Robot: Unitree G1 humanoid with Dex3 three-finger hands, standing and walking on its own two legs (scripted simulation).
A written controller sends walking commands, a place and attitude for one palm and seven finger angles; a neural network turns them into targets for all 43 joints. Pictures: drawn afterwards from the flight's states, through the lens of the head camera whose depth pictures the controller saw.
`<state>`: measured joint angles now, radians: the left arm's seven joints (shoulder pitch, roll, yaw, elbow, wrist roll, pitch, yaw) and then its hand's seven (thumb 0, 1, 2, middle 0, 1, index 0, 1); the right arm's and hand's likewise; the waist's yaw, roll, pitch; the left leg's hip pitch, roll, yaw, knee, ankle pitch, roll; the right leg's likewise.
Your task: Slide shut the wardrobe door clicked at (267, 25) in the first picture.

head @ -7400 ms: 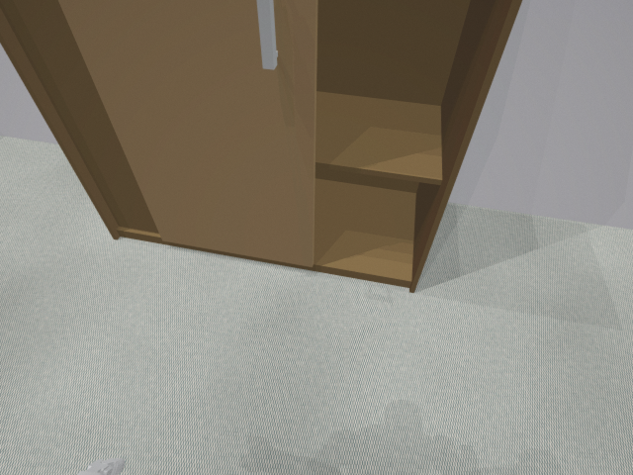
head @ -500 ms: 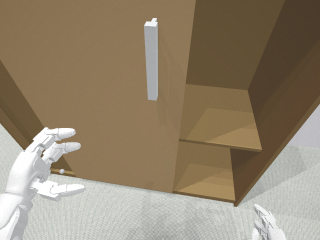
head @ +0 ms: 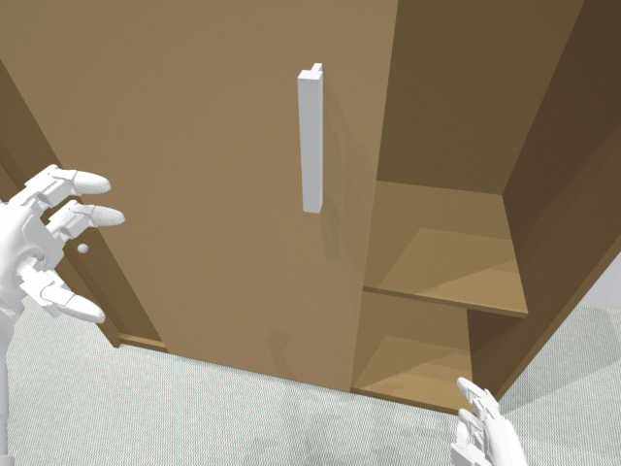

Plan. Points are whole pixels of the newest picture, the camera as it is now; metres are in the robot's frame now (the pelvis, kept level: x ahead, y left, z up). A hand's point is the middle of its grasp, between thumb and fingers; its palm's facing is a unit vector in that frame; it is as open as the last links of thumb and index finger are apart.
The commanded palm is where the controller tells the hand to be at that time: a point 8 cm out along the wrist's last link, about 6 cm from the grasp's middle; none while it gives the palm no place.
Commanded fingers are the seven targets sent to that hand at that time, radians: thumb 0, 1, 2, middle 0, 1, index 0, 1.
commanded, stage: raise the hand with hooked fingers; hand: left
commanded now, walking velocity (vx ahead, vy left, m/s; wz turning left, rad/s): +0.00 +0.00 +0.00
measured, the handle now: (315, 142) +0.52 +0.06 +0.19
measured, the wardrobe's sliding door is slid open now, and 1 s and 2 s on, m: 0.38 0.38 0.38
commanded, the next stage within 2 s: move the hooked fingers beside the handle in 0.56 s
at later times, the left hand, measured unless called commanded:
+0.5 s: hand (87, 232) +0.28 +0.27 +0.21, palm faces +0.02 -0.99 -0.13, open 14.0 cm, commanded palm +0.25 +0.31 +0.21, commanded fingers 0.00 -0.50 0.30 -0.30 -1.20 -0.30 -1.20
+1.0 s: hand (130, 215) +0.31 +0.24 +0.21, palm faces -0.04 -0.99 -0.10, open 14.0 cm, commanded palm +0.28 +0.28 +0.21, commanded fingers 0.00 -0.50 0.30 -0.30 -1.20 -0.30 -1.20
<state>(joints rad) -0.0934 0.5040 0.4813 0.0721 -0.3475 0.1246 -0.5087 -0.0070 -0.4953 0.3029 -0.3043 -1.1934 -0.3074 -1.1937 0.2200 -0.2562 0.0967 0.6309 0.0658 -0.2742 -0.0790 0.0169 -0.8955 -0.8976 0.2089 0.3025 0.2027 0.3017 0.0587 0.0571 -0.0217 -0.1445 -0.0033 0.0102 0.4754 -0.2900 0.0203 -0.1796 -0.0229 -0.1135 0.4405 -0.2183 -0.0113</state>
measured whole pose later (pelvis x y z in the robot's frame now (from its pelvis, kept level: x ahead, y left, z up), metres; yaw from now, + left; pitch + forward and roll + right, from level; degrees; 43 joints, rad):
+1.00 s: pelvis -0.01 -0.01 +0.00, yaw -1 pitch -2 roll +0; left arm -0.27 0.47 0.42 0.20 -0.31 0.16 -0.47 -0.01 -0.50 0.30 -0.30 -1.20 -0.31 -1.20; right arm 0.21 -0.27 0.07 0.64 0.08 -0.23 -0.09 0.02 -0.90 -0.90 0.21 0.30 0.20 0.30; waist 0.03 0.06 -0.02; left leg -0.14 0.00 0.02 0.44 -0.27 0.01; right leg -0.19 -0.02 -0.11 0.44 -0.21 -0.02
